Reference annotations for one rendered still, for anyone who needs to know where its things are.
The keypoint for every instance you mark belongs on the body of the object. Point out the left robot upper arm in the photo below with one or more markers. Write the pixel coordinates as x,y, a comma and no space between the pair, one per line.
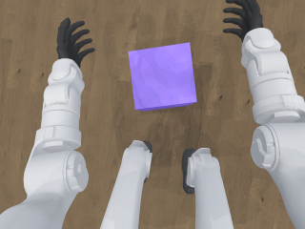
52,181

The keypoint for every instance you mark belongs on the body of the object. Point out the right robot shin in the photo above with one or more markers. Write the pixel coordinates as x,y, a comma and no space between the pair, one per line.
202,151

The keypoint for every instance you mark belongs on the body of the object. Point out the left robot forearm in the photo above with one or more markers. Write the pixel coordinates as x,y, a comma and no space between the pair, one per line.
59,129

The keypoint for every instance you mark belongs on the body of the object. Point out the right robot foot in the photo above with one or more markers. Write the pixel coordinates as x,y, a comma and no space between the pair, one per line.
184,166

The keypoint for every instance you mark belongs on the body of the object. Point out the right robot forearm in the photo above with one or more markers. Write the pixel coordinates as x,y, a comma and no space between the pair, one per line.
270,79

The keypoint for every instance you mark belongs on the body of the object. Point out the right robot upper arm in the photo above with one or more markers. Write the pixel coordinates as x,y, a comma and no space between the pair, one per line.
279,148

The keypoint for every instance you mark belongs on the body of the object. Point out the right robot hand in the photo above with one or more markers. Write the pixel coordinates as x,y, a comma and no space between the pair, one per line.
251,17

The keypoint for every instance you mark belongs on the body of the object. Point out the left robot hand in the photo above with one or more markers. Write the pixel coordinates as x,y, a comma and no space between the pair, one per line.
66,47

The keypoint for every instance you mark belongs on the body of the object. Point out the carton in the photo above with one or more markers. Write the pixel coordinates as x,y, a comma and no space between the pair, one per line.
162,77

